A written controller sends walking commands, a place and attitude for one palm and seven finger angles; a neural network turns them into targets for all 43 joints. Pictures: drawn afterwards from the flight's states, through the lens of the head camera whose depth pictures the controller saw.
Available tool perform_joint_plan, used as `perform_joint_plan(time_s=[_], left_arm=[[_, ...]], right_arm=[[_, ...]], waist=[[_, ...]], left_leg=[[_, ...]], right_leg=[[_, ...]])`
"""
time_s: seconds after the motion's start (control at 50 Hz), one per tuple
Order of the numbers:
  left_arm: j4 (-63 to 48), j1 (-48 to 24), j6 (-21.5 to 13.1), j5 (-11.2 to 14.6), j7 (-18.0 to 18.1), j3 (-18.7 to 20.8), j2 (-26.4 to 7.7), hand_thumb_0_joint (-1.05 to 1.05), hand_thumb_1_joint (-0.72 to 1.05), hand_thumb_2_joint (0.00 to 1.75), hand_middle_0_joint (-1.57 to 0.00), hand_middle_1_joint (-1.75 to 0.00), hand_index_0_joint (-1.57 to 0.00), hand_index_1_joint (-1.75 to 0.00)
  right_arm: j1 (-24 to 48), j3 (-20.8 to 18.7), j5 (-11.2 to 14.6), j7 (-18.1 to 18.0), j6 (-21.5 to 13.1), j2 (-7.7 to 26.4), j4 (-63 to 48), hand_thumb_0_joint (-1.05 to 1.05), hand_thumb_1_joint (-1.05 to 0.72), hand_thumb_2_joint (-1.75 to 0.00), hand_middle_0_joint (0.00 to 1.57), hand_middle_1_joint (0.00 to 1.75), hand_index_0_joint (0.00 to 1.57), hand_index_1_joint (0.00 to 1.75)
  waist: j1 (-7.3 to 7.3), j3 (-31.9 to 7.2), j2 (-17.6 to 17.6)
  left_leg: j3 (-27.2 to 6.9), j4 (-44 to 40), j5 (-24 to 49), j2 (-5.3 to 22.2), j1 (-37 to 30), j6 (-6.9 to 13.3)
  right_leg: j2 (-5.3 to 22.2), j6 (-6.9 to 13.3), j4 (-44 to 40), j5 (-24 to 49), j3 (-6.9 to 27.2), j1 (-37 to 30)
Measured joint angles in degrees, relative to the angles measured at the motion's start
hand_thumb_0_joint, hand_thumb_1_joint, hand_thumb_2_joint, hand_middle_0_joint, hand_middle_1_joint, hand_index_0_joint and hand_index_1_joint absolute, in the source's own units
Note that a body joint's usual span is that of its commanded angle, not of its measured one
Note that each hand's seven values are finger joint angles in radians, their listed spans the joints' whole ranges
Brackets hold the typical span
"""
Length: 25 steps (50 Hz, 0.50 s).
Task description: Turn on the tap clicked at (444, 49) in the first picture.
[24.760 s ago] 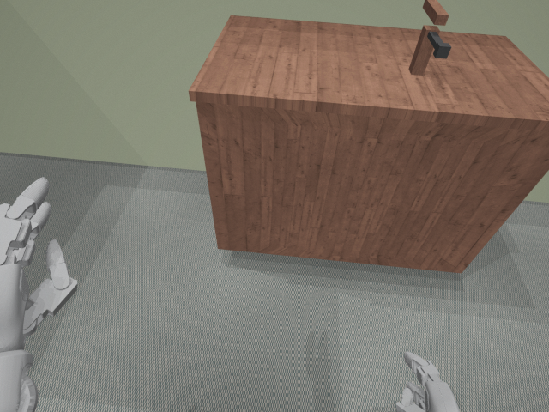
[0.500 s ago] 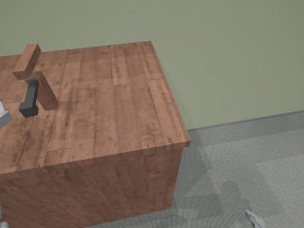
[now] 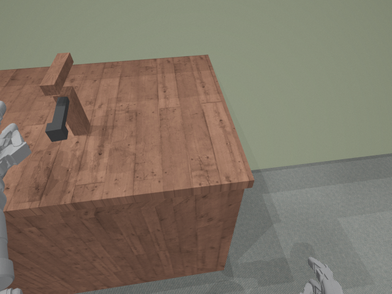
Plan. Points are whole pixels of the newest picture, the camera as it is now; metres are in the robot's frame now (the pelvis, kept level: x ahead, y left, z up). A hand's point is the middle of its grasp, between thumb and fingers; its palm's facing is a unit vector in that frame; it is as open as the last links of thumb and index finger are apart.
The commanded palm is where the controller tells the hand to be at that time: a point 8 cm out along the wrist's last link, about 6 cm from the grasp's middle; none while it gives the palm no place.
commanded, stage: reach beside the lever's end, fingers flat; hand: left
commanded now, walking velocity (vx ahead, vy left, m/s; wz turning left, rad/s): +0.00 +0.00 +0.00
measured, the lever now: (57, 131) +0.36 +0.31 +0.16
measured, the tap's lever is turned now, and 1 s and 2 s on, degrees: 7 7 29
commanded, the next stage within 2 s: push the lever round in 0.26 s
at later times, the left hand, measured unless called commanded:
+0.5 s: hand (33, 143) +0.33 +0.35 +0.15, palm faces +0.44 -0.89 -0.12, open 7.8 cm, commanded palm +0.29 +0.39 +0.15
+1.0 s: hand (49, 142) +0.34 +0.32 +0.15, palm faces +0.46 -0.88 -0.12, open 7.8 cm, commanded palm +0.30 +0.36 +0.15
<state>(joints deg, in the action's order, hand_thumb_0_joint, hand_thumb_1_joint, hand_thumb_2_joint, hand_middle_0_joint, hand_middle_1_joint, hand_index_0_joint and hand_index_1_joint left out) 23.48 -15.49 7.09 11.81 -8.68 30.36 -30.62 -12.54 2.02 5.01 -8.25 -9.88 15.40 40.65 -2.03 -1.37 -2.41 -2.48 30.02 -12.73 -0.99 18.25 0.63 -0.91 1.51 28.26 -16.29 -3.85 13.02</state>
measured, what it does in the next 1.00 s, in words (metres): stands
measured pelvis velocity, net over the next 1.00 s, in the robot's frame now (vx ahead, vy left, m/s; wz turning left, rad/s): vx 0.02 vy -0.01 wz -0.02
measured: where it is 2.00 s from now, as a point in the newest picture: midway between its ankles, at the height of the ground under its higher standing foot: outside the picture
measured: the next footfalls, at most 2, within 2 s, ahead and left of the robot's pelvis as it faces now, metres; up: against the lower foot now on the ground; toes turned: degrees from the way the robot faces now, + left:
none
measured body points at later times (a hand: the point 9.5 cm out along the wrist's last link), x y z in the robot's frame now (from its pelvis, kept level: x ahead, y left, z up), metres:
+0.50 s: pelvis +0.00 -0.01 +0.00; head +0.01 -0.02 +0.45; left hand +0.30 +0.40 +0.16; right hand +0.11 -0.28 -0.11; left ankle +0.03 +0.11 -0.74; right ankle -0.01 -0.10 -0.74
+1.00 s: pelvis +0.02 -0.01 +0.00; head +0.02 -0.02 +0.45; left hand +0.31 +0.37 +0.16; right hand +0.16 -0.27 -0.10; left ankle +0.03 +0.11 -0.74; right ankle -0.01 -0.10 -0.74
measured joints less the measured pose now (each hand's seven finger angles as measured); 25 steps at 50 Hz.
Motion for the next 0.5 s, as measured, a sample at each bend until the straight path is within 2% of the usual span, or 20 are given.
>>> perform_joint_plan(time_s=[0.1,0.22,0.3,0.4,0.5], left_arm=[[2.01,-0.98,-0.59,-0.2,0.88,0.0,-0.08,0.01,0.9,0.9,-0.16,-0.16,-0.16,-0.15],[6.65,-0.77,0.42,-1.24,1.19,3.17,-3.1,0.01,0.9,0.9,-0.16,-0.16,-0.16,-0.15],[6.09,0.87,-1.11,-1.93,0.92,4.7,-3.83,0.01,0.9,0.9,-0.16,-0.16,-0.16,-0.15],[5.03,0.94,-4.2,-0.47,-0.76,4.25,-2.98,0.01,0.9,0.9,-0.16,-0.15,-0.15,-0.15],[7.19,-0.8,-2.79,0.3,-1.92,2.76,-2.71,0.01,0.9,0.9,-0.16,-0.15,-0.15,-0.15]], right_arm=[[-0.36,0.21,-0.12,0.53,0.2,-0.28,-0.52,0.01,-0.91,-0.9,0.21,0.3,0.2,0.3],[-2.51,0.14,-0.11,1.32,1.41,0.03,-1.31,0.01,-0.91,-0.9,0.21,0.3,0.2,0.3],[-4.47,-0.64,-0.23,1.47,1.78,0.94,-1.18,0.01,-0.91,-0.9,0.21,0.3,0.2,0.3],[-5.67,-1.35,0.02,0.98,1.58,1.66,0.71,0.01,-0.91,-0.9,0.21,0.3,0.2,0.3],[-4.89,-1.26,0.51,0.58,1.22,1.43,1.43,0.01,-0.91,-0.9,0.21,0.3,0.2,0.3]], waist=[[1.23,-0.92,0.07],[2.6,-1.49,0.4],[2.42,-1.06,0.14],[1.69,-0.69,-0.32],[1.89,-0.96,-0.39]], left_leg=[[0.57,-0.38,0.18,0.47,0.15,-0.23],[1.13,0.19,-0.37,1.35,0.72,-0.62],[1.18,0.84,-0.85,1.71,1.12,-0.74],[0.7,1.38,-1.15,1.52,1.45,-0.68],[0.45,1.41,-1.14,1.24,1.87,-0.64]], right_leg=[[-0.41,0.23,-0.06,0.3,0.61,0.56],[-1.24,0.64,0.23,0.2,1.22,1.31],[-1.6,0.81,0.37,0.07,1.31,1.53],[-1.46,0.78,0.64,-0.29,0.83,1.55],[-1.21,0.7,0.92,-0.55,0.55,1.97]])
